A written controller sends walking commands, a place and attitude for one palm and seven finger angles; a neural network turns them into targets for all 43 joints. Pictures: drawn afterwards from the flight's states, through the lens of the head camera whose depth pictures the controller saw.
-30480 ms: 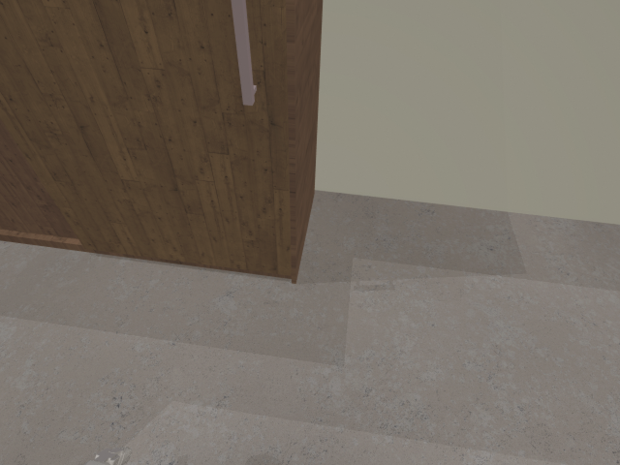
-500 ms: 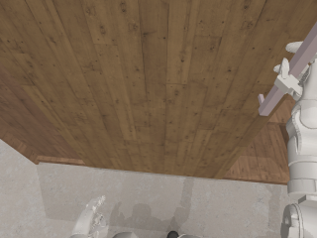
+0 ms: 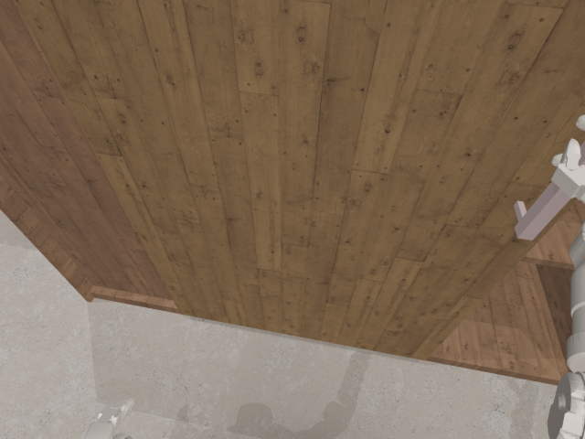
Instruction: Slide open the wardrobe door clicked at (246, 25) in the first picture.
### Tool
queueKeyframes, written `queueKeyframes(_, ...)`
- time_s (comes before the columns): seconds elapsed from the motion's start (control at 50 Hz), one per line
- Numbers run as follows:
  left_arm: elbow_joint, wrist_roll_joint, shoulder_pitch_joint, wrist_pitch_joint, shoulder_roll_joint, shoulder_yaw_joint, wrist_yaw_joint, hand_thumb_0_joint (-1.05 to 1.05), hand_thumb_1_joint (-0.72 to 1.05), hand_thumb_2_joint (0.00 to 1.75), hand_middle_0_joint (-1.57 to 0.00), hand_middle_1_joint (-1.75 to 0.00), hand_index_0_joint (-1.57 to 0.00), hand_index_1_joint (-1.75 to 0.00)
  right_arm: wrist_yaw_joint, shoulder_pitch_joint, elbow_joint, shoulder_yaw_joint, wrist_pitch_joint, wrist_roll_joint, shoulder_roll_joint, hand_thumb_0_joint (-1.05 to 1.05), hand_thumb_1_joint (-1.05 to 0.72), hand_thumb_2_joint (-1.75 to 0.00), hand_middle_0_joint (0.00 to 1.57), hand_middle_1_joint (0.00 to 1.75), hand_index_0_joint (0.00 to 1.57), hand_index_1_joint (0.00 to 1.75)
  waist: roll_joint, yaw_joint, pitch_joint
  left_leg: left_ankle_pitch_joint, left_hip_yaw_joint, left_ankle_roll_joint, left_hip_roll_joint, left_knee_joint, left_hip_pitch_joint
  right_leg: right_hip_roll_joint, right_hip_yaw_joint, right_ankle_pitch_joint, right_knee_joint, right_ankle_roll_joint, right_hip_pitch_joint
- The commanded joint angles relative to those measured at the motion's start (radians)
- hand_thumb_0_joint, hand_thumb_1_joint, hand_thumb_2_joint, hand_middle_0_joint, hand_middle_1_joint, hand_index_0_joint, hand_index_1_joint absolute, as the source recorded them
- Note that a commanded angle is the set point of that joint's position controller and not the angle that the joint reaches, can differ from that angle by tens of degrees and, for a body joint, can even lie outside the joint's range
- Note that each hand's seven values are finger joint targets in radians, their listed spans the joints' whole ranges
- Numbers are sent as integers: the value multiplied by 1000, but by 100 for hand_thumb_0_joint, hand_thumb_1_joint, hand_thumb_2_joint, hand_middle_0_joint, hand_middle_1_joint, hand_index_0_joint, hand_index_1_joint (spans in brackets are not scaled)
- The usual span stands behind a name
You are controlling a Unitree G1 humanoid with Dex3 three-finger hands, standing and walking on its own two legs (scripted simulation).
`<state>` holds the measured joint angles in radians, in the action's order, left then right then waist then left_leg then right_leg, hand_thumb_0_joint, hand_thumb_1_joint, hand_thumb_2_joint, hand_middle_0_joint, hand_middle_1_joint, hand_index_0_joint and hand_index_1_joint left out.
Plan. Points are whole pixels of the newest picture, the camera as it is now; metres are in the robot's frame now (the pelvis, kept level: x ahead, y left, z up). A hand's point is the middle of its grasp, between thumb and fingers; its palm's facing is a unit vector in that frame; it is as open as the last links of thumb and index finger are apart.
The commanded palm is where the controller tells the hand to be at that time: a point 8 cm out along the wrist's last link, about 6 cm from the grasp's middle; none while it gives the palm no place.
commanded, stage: stop walking and hold the door there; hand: right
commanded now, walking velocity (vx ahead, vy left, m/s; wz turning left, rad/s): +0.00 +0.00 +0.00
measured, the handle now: out of the picture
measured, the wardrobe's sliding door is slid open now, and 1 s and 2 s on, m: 0.46 0.46 0.46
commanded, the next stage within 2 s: loosen the grip on the handle in 0.20 s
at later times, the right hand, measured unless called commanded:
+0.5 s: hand out of the picture +0.41 -0.32 +0.20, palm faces +0.45 +0.87 -0.22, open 7.8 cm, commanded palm +0.37 -0.34 +0.18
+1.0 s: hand (583, 164) +0.42 -0.32 +0.19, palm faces +0.45 +0.87 -0.21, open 14.5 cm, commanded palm +0.37 -0.36 +0.20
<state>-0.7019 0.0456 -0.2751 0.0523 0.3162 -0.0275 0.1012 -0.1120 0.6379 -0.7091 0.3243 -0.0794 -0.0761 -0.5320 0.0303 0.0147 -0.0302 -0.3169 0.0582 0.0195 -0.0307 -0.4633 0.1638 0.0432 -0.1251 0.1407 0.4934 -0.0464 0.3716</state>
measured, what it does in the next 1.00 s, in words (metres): stands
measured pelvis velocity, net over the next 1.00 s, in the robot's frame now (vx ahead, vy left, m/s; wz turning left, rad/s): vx -0.02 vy -0.02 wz -0.02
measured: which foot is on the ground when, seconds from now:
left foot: down 0.00-1.00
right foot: down 0.00-1.00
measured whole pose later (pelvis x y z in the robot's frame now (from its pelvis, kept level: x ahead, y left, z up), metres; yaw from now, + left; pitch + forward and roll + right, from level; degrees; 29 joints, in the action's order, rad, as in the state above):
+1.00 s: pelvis -0.02 -0.02 -0.01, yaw -1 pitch +3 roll +2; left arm -0.75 0.03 -0.33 0.13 0.25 -0.03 0.09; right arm -0.06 0.77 -0.76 0.35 0.01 0.04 -0.54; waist 0.01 0.04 0.02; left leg -0.32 0.07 0.00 -0.01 -0.53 0.26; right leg 0.01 -0.10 0.12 0.52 -0.08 0.46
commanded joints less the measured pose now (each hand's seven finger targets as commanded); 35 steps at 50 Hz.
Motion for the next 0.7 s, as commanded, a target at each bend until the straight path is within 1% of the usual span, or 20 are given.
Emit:
queueKeyframes(0.0, 115, 8, 35, 27, 130, 47, 19, 0, 90, 90, -20, -30, -20, -30, 25, 306, 158, -17, -72, 30, -218, 0, -90, -90, 45, 140, 45, 140, -8, 13, 278, 314, -132, 6, 188, 66, 15, 132, 140, -184, 9, 28, -216)
queueKeyframes(0.02, 112, 10, 27, 22, 131, 49, 20, 0, 90, 90, -20, -30, -20, -30, 22, 286, 128, 16, -69, 34, -250, 0, -90, -90, 45, 140, 45, 140, -19, 10, 273, 358, -133, 3, 193, 59, 13, 132, 137, -205, 23, 27, -208)
queueKeyframes(0.14, 105, 9, 21, 9, 136, 50, 25, 0, 90, 90, -20, -30, -20, -30, 30, 255, 88, 30, -77, 38, -261, 0, -90, -90, 45, 140, 45, 140, -6, 6, 252, 351, -112, -13, 170, 41, 33, 135, 144, -232, 25, 17, -211)
queueKeyframes(0.18, 109, 9, 23, 12, 131, 50, 23, 0, 90, 90, -20, -30, -20, -30, 38, 264, 108, -20, -82, 35, -199, 0, -90, -90, 45, 140, 45, 140, 7, 8, 246, 267, -102, -18, 147, 37, 61, 148, 165, -218, 7, 7, -234)
queueKeyframes(0.22, 107, 8, 23, 12, 136, 51, 26, 0, 90, 90, -20, -30, -20, -30, 36, 254, 111, 1, -84, 32, -222, 0, -90, -90, 45, 140, 45, 140, 18, 3, 249, 242, -100, -23, 133, 32, 61, 164, 180, -230, -9, -6, -239)
queueKeyframes(0.26, 110, 5, 21, 16, 133, 50, 25, 0, 90, 90, -20, -30, -20, -30, 38, 263, 119, -22, -87, 34, -196, 0, -90, -90, 45, 140, 45, 140, 21, 5, 251, 188, -97, -20, 125, 34, 69, 167, 188, -190, -24, -8, -242)
queueKeyframes(0.28, 137, -17, -19, 51, 173, 137, -25, 0, 90, 90, -20, -30, -20, -30, 37, 978, 184, 521, -138, 147, -900, 0, -90, -90, 45, 140, 45, 140, -88, -41, 145, 270, -177, -7, 130, 102, 174, 98, 114, -155, 40, -20, -181)
queueKeyframes(0.3, 22, -136, -46, 110, 201, 166, -36, 0, 90, 90, -20, -30, -20, -30, 58, 1044, 149, 499, -77, 198, -826, 0, -78, -84, 45, 140, 45, 140, 152, -18, 422, 703, -36, 66, 46, -188, -28, -9, 124, -371, 68, 17, -124)
queueKeyframes(0.32, 69, -64, -47, 115, 118, 136, -54, 0, 90, 90, -20, -30, -20, -30, 123, 753, -39, 164, -11, 179, -349, 0, -66, -78, 45, 140, 45, 140, 3, 28, 473, 569, -5, 20, 24, -85, 178, -9, 74, -556, 48, 33, -281)
queueKeyframes(0.34, 54, -53, -110, 113, 127, 145, -64, 0, 90, 90, -20, -30, -20, -30, 153, 455, -140, 243, 4, 160, -300, 0, -54, -73, 45, 140, 45, 140, -123, -14, 472, 545, -12, -1, 7, -50, 191, -5, 79, -543, 77, 5, -337)
queueKeyframes(0.36, 98, -54, -54, 107, 148, 129, -70, 0, 90, 90, -20, -30, -20, -30, 157, 444, 44, 238, -21, 136, -343, 0, -42, -67, 45, 140, 45, 140, -46, -43, 496, 538, -31, -4, 18, -38, 163, -10, 77, -501, 68, 1, -365)
queueKeyframes(0.38, 113, -55, -33, 100, 132, 122, -75, 0, 90, 90, -20, -30, -20, -30, 151, 500, 119, 182, -34, 163, -329, 0, -30, -61, 45, 140, 45, 140, 33, -26, 497, 495, -39, 1, 19, -37, 191, -16, 72, -452, 69, -4, -384)
queueKeyframes(0.44, 122, -36, -42, 67, 121, 117, -72, 0, 90, 90, -20, -30, -20, -30, 122, 450, 109, 108, -25, 162, -246, 0, 7, -43, 45, 140, 45, 140, 19, 1, 397, 265, -25, 7, 10, -6, 267, 0, 107, -218, 37, -1, -328)
queueKeyframes(0.48, 118, -17, -17, 59, 128, 104, -49, 0, 90, 90, -20, -30, -20, -30, 114, 509, 97, 107, -14, 117, -262, 0, 31, -32, 45, 140, 45, 140, 4, 15, 335, 110, -36, 1, 14, 32, 297, -2, 127, -12, -8, -1, -283)
queueKeyframes(0.5, 113, -20, -12, 59, 131, 100, -36, 0, 90, 90, -20, -30, -20, -30, 104, 531, 71, 130, -14, 117, -301, 0, 43, -26, 44, 138, 44, 138, 1, 7, 326, 91, -38, 6, 21, 44, 275, 0, 127, 22, -11, -1, -259)
queueKeyframes(0.52, 117, -16, -10, 63, 128, 94, -32, 0, 90, 90, -20, -30, -20, -30, 99, 569, 95, 94, -16, 120, -288, 0, 55, -20, 42, 137, 42, 137, 40, 14, 335, 63, -43, 6, 19, 41, 285, -6, 129, 56, -21, -1, -261)
queueKeyframes(0.56, 121, -9, -4, 69, 119, 84, -26, 0, 90, 90, -20, -30, -20, -30, 83, 541, 87, 62, -13, 132, -270, 0, 55, -20, 40, 133, 40, 133, 74, 12, 314, 1, -42, 8, 19, 38, 315, -4, 144, 150, -41, 3, -262)
queueKeyframes(0.6, 113, -11, -5, 71, 125, 80, -16, 0, 90, 90, -20, -30, -20, -30, 57, 545, 67, 81, -16, 140, -303, 0, 55, -20, 37, 130, 37, 130, 38, 16, 280, -29, -39, 9, 25, 46, 315, 1, 160, 209, -54, 2, -234)
queueKeyframes(0.66, 106, -9, -11, 80, 125, 76, -11, 0, 90, 90, -20, -30, -20, -30, 46, 552, 72, 62, -22, 132, -288, 0, 55, -20, 33, 125, 33, 125, 33, 21, 286, -48, -38, 9, 19, 35, 325, 4, 179, 237, -64, 4, -239)
queueKeyframes(0.68, 107, -10, -7, 87, 138, 78, -6, 0, 90, 90, -20, -30, -20, -30, 37, 693, 211, 142, -39, 135, -432, 0, 55, -20, 32, 123, 32, 123, 96, 11, 370, -37, -43, 9, 19, 32, 305, 9, 188, 234, -69, 7, -286)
